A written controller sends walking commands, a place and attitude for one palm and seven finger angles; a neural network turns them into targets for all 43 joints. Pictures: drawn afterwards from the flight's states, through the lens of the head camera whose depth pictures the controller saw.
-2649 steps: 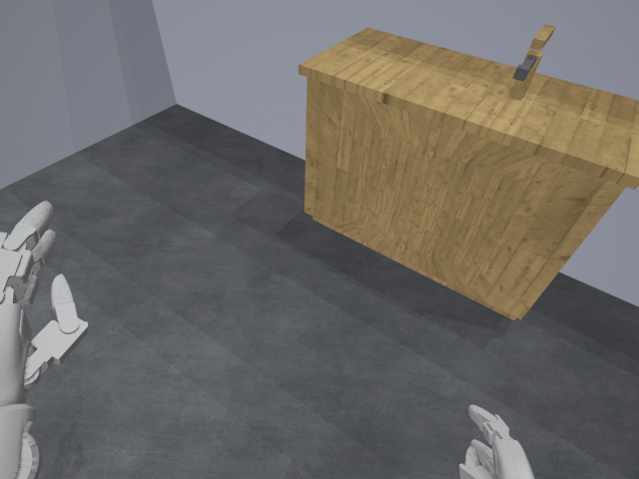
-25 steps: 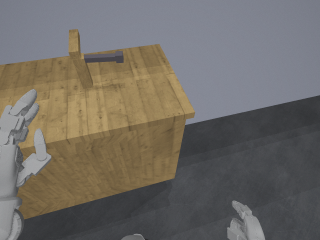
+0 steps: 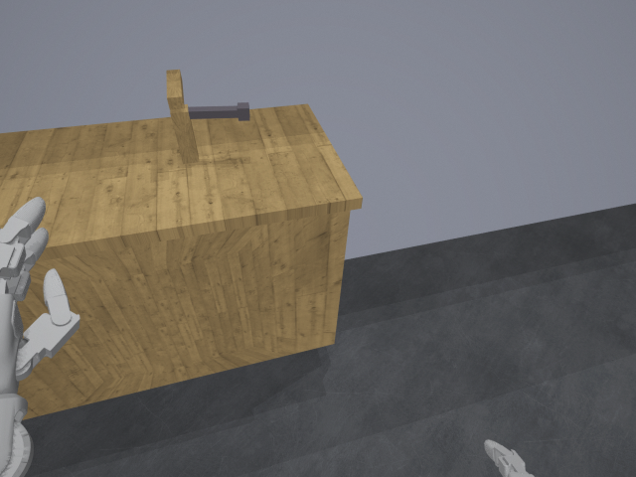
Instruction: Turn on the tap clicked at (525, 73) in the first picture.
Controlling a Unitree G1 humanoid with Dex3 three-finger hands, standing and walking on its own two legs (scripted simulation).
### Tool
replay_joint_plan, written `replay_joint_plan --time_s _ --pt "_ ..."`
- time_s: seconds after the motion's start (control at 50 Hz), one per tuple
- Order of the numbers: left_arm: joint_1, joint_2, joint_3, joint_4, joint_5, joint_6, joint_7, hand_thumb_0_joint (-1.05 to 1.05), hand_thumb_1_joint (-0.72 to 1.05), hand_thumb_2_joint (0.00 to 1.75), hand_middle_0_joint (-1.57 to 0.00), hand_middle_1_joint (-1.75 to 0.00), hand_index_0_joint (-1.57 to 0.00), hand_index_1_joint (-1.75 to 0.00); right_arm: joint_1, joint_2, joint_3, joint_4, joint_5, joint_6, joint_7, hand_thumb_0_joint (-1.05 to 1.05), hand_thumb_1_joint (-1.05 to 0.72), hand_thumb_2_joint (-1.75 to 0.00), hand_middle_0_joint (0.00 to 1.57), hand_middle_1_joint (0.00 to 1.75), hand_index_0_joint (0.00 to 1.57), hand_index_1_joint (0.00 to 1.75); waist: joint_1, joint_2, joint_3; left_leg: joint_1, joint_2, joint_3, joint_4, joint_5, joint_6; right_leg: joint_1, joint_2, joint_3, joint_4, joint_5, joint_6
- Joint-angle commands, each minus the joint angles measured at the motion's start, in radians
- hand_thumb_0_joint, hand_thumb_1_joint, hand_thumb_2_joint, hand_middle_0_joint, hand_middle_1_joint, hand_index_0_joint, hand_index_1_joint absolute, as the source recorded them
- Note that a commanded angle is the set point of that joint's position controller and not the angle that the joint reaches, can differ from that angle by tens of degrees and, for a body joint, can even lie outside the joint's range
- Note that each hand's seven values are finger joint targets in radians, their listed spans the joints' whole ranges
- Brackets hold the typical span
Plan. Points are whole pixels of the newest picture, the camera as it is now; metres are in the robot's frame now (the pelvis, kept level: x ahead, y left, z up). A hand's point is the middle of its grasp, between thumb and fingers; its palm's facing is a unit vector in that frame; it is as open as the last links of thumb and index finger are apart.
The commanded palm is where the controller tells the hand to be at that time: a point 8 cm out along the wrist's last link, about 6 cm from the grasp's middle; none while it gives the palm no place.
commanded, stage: stop stepping back and stand still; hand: left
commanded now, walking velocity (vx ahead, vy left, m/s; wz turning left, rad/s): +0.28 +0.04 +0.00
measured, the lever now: (243, 111) +0.79 +0.23 +0.09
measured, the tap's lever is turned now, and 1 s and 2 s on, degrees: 81 81 81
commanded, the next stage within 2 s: stand and check the lever's angle in 0.68 s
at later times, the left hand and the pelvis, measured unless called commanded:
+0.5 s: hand (56, 419) +0.13 +0.22 +0.16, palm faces +0.38 -0.83 -0.40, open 7.5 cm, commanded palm +0.08 +0.27 +0.18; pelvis -0.07 -0.01 -0.01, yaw +1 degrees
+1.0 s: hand (110, 385) +0.15 +0.19 +0.17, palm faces +0.39 -0.82 -0.42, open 7.5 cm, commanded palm +0.10 +0.24 +0.18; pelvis -0.05 -0.05 -0.01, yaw +2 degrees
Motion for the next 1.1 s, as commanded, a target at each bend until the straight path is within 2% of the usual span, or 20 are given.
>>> replay_joint_plan --time_s 0.0,0.06,0.1,0.22,0.24,0.26,0.28,0.32,0.42,0.48,0.52,0.54,0.56,0.62,0.72,0.78,0.86,0.92,0.98,1.08 --pt "-0.113 0.170 0.089 -0.191 0.007 -0.065 0.030 0.00 0.90 0.90 -0.20 -0.30 -0.20 -0.30 -0.104 -0.122 -0.040 -0.165 0.000 -0.090 -0.022 0.00 -0.90 -0.90 0.20 0.30 0.20 0.30 -0.038 -0.001 -0.051 0.168 -0.030 0.075 -0.556 -0.043 0.049 0.162 -0.126 0.178 -0.144 -0.360 -0.011" --pt "-0.076 0.164 0.101 -0.305 0.004 -0.084 0.021 0.00 0.90 0.90 -0.20 -0.30 -0.20 -0.30 -0.097 -0.157 -0.056 -0.197 0.008 -0.100 -0.009 0.00 -0.90 -0.90 0.20 0.30 0.20 0.30 -0.044 0.428 0.031 0.242 0.263 -0.280 -0.742 -0.009 0.180 -0.103 0.113 -0.060 0.440 -0.331 0.061" --pt "-0.057 0.254 0.204 -0.281 0.012 -0.103 0.017 0.00 0.90 0.90 -0.20 -0.30 -0.20 -0.30 -0.092 -0.135 -0.074 -0.140 0.016 -0.115 0.004 0.00 -0.90 -0.90 0.20 0.30 0.20 0.30 -0.068 0.375 0.073 0.204 0.346 -0.373 -0.728 0.082 0.249 -0.281 0.055 0.033 0.696 -0.302 0.055" --pt "-0.042 0.155 0.144 -0.113 0.002 -0.079 -0.002 0.00 0.90 0.90 -0.20 -0.30 -0.20 -0.30 -0.132 -0.146 -0.049 -0.131 0.003 -0.094 0.008 0.00 -0.90 -0.90 0.20 0.30 0.20 0.30 0.002 0.158 0.095 -0.097 0.146 -0.049 -0.312 0.052 0.100 0.368 0.083 -0.025 -0.003 -0.177 0.023" --pt "-0.042 0.151 0.128 -0.089 0.009 -0.068 -0.006 0.00 0.90 0.90 -0.20 -0.30 -0.20 -0.30 -0.120 -0.126 -0.057 -0.130 0.011 -0.087 0.013 0.00 -0.90 -0.90 0.20 0.30 0.20 0.30 -0.006 -0.089 0.050 -0.181 0.044 0.034 -0.027 -0.046 0.079 0.447 -0.028 0.164 -0.108 -0.257 -0.011" --pt "-0.057 0.178 0.135 -0.089 0.004 -0.066 -0.017 0.00 0.90 0.90 -0.20 -0.30 -0.20 -0.30 -0.160 -0.130 -0.071 -0.165 0.020 -0.082 0.013 0.00 -0.90 -0.90 0.20 0.30 0.20 0.30 -0.014 -0.318 0.040 -0.280 -0.043 -0.014 0.296 -0.127 0.050 0.338 -0.249 0.635 -0.307 -0.443 -0.074" --pt "-0.119 0.162 0.121 -0.132 -0.008 -0.083 -0.035 0.00 0.90 0.90 -0.20 -0.30 -0.20 -0.30 -0.157 -0.134 -0.069 -0.161 0.017 -0.087 0.019 0.00 -0.90 -0.90 0.20 0.30 0.20 0.30 -0.040 -0.236 0.087 -0.306 -0.020 -0.106 0.417 -0.030 0.030 0.244 -0.281 0.657 -0.349 -0.418 -0.097" --pt "-0.142 0.189 0.121 -0.183 0.008 -0.110 -0.044 0.00 0.90 0.90 -0.20 -0.30 -0.20 -0.30 -0.124 -0.131 -0.065 -0.134 0.008 -0.084 0.042 0.00 -0.90 -0.90 0.20 0.30 0.20 0.30 -0.057 -0.035 0.070 -0.207 0.036 -0.106 0.347 0.016 0.012 0.107 -0.259 0.559 -0.326 -0.584 -0.131" --pt "-0.098 0.224 0.147 -0.332 0.004 -0.127 -0.009 0.00 0.90 0.90 -0.20 -0.30 -0.20 -0.30 -0.158 -0.089 -0.027 -0.165 0.005 -0.072 0.018 0.00 -0.90 -0.90 0.20 0.30 0.20 0.30 -0.039 -0.103 0.045 0.178 0.036 0.034 -0.072 0.012 0.028 -0.157 -0.191 0.217 -0.322 -0.606 -0.100" --pt "-0.079 0.202 0.141 -0.336 -0.001 -0.115 0.015 0.00 0.90 0.90 -0.20 -0.30 -0.20 -0.30 -0.150 -0.100 -0.020 -0.162 -0.013 -0.084 -0.001 0.00 -0.90 -0.90 0.20 0.30 0.20 0.30 -0.048 0.076 0.025 0.305 -0.007 0.074 -0.372 -0.019 0.041 -0.140 -0.125 0.150 -0.159 -0.634 -0.075" --pt "-0.134 0.166 0.130 -0.352 0.002 -0.121 0.025 0.00 0.90 0.90 -0.20 -0.30 -0.20 -0.30 -0.141 -0.150 -0.021 -0.167 -0.014 -0.092 0.000 0.00 -0.90 -0.90 0.20 0.30 0.20 0.30 -0.057 0.518 0.082 0.229 0.267 -0.434 -0.774 -0.387 0.144 -0.203 0.106 -0.030 0.412 -0.438 0.018" --pt "-0.192 0.201 0.153 -0.322 0.025 -0.124 0.030 0.00 0.90 0.90 -0.20 -0.30 -0.20 -0.30 -0.147 -0.124 -0.020 -0.167 -0.011 -0.101 0.006 0.00 -0.90 -0.90 0.20 0.30 0.20 0.30 -0.055 0.467 0.147 0.031 0.366 -0.542 -0.856 -0.416 0.222 -0.177 0.097 0.067 0.652 -0.338 0.022" --pt "-0.128 0.222 0.191 -0.213 0.048 -0.109 0.013 0.00 0.90 0.90 -0.20 -0.30 -0.20 -0.30 -0.145 -0.122 -0.041 -0.142 -0.015 -0.097 0.017 0.00 -0.90 -0.90 0.20 0.30 0.20 0.30 -0.004 0.276 0.054 -0.018 0.282 -0.292 -0.748 -0.057 0.192 -0.041 0.084 0.078 0.753 -0.282 0.020" --pt "-0.028 0.118 0.109 -0.082 0.008 -0.079 -0.009 0.00 0.90 0.90 -0.20 -0.30 -0.20 -0.30 -0.141 -0.118 -0.042 -0.169 0.027 -0.091 0.045 0.00 -0.90 -0.90 0.20 0.30 0.20 0.30 -0.036 0.232 0.143 0.028 0.278 -0.328 -0.733 -0.184 0.206 -0.188 0.019 0.078 0.624 -0.218 0.042" --pt "-0.011 0.130 0.094 -0.209 0.008 -0.077 -0.006 0.00 0.90 0.90 -0.20 -0.30 -0.20 -0.30 -0.140 -0.117 -0.024 -0.194 0.017 -0.079 0.030 0.00 -0.90 -0.90 0.20 0.30 0.20 0.30 -0.018 0.223 0.058 -0.015 0.170 -0.150 -0.551 -0.085 0.097 0.249 0.089 -0.055 -0.075 -0.209 0.035" --pt "-0.092 0.202 0.116 -0.322 0.008 -0.085 -0.001 0.00 0.90 0.90 -0.20 -0.30 -0.20 -0.30 -0.166 -0.091 -0.030 -0.200 0.019 -0.086 0.034 0.00 -0.90 -0.90 0.20 0.30 0.20 0.30 -0.016 -0.176 0.031 -0.241 -0.011 0.010 0.025 -0.027 0.010 0.379 -0.263 0.483 -0.280 0.098 -0.128" --pt "-0.084 0.208 0.146 -0.341 -0.001 -0.114 0.014 0.00 0.90 0.90 -0.20 -0.30 -0.20 -0.30 -0.149 -0.097 -0.037 -0.169 0.018 -0.105 0.034 0.00 -0.90 -0.90 0.20 0.30 0.20 0.30 -0.029 -0.014 -0.004 -0.079 0.051 -0.066 -0.096 0.029 0.002 0.333 -0.239 0.281 -0.118 0.431 -0.141" --pt "-0.008 0.181 0.166 -0.294 -0.010 -0.120 0.025 0.00 0.90 0.90 -0.20 -0.30 -0.20 -0.30 -0.162 -0.080 -0.024 -0.166 0.009 -0.075 0.020 0.00 -0.90 -0.90 0.20 0.30 0.20 0.30 -0.029 0.042 -0.037 0.131 0.009 0.003 -0.409 0.243 0.004 0.302 -0.138 0.148 -0.064 0.258 -0.067" --pt "0.009 0.151 0.153 -0.259 -0.021 -0.118 0.028 0.00 0.90 0.90 -0.20 -0.30 -0.20 -0.30 -0.177 -0.130 -0.050 -0.181 0.016 -0.061 0.012 0.00 -0.90 -0.90 0.20 0.30 0.20 0.30 -0.010 0.191 -0.019 0.235 0.151 -0.196 -0.527 0.381 0.064 0.164 0.011 0.077 -0.016 -0.060 0.025" --pt "0.019 0.132 0.116 -0.166 -0.011 -0.096 0.004 0.00 0.90 0.90 -0.20 -0.30 -0.20 -0.30 -0.164 -0.120 -0.040 -0.178 0.023 -0.052 0.018 0.00 -0.90 -0.90 0.20 0.30 0.20 0.30 -0.026 0.073 0.006 0.116 0.096 -0.104 -0.438 0.421 0.038 0.273 -0.021 0.139 -0.112 0.151 0.018"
